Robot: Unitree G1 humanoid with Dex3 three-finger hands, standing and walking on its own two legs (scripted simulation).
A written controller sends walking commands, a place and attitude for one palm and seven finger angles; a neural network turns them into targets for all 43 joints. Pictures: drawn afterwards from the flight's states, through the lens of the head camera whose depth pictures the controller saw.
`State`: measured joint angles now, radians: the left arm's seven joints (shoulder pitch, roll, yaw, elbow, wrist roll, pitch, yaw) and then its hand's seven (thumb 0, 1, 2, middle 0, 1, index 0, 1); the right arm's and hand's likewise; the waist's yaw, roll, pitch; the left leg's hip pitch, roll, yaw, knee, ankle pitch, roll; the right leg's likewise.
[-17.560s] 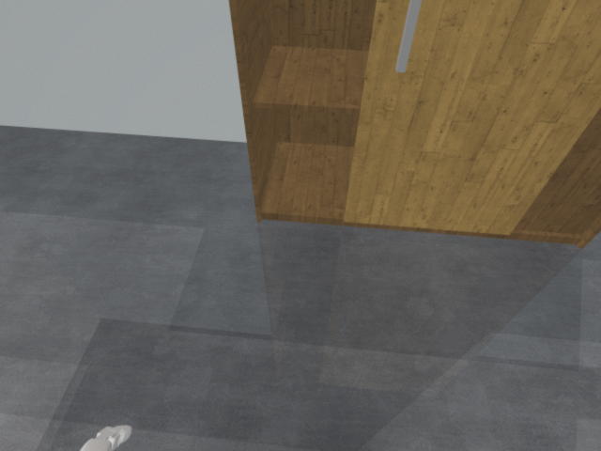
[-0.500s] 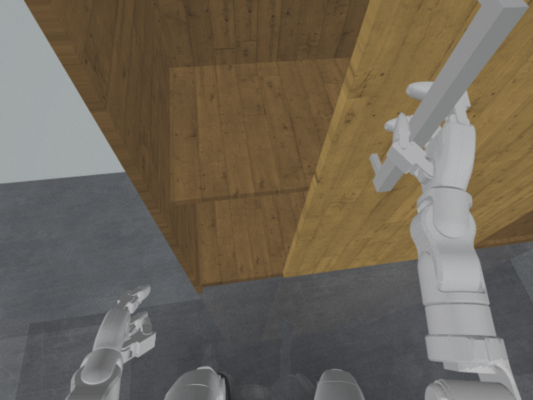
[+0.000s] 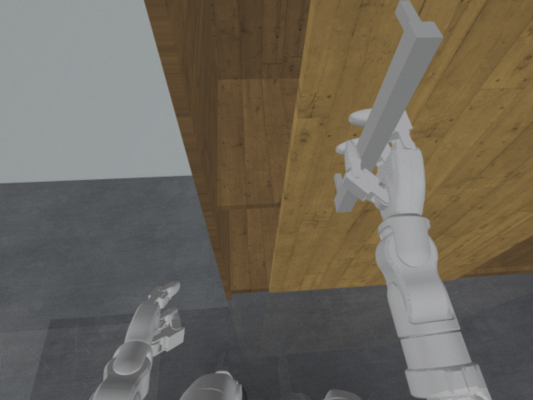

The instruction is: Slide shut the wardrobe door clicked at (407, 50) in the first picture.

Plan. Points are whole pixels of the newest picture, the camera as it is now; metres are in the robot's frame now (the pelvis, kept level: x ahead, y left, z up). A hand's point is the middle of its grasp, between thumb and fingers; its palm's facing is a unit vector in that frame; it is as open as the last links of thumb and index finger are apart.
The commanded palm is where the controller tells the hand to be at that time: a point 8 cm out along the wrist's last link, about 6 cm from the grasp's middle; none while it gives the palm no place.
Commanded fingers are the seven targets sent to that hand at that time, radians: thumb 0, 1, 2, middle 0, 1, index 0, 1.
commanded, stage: step sideways, sliding the door along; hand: right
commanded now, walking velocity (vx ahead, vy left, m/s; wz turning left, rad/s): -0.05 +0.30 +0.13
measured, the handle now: (366, 132) +0.42 -0.11 +0.15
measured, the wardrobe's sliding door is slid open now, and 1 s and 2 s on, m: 0.14 0.00 0.00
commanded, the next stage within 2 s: stop walking and hold the door there in 0.82 s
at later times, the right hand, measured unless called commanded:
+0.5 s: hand (248, 179) +0.36 +0.04 +0.13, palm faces -0.01 +0.99 -0.13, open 6.3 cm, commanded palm +0.34 +0.02 +0.14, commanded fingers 0.00 -0.90 -0.90 0.45 1.40 0.45 1.40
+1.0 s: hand (236, 174) +0.36 +0.05 +0.14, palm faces +0.27 +0.95 -0.13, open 6.3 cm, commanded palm +0.32 +0.02 +0.13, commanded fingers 0.00 -0.90 -0.90 0.45 1.40 0.45 1.40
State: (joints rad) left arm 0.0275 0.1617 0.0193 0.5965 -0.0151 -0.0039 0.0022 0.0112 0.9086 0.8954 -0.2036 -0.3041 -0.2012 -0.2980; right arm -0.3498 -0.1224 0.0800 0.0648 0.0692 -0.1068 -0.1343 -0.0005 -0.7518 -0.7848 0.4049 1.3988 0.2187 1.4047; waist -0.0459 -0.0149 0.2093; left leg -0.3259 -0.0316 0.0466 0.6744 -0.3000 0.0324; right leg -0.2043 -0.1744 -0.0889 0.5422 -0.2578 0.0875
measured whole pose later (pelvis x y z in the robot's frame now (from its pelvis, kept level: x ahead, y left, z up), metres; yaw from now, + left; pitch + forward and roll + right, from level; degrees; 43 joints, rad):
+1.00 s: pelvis -0.07 +0.26 +0.01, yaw +6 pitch -2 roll +5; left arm 0.14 0.19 0.00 0.64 -0.04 0.08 0.01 0.01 0.91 0.90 -0.20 -0.30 -0.20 -0.30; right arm -0.60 -0.34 -0.15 0.47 0.08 -0.04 -0.13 -0.01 -0.71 -0.84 0.35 1.34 0.21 1.40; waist -0.12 -0.04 0.18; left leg -0.63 0.07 -0.01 1.21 -0.36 -0.01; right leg -0.18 -0.25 -0.02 0.49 -0.27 0.07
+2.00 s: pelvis -0.01 +0.33 +0.01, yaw +11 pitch -1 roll +0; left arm 0.20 0.26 -0.01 0.69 -0.05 -0.03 0.08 0.01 0.91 0.90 -0.20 -0.30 -0.20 -0.30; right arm -0.25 -0.49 -0.43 0.58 0.04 -0.13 -0.15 -0.09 -0.62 -0.79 0.39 1.33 0.26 1.38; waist -0.01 -0.01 -0.02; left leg -0.22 0.02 0.03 0.42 -0.19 -0.01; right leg -0.18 -0.04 -0.08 0.45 -0.25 0.00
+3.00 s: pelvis -0.05 +0.18 +0.00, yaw +5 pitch -2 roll -1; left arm 0.14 0.17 -0.02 0.66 -0.04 -0.04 0.05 0.01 0.91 0.90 -0.20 -0.30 -0.20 -0.30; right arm -0.42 -0.25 -0.14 0.26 0.06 -0.11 -0.12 -0.06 -0.69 -0.79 0.46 1.40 0.32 1.40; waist -0.01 0.02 0.18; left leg -0.34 0.04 0.08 0.78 -0.43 -0.03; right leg -0.29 -0.06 -0.11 0.60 -0.26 0.01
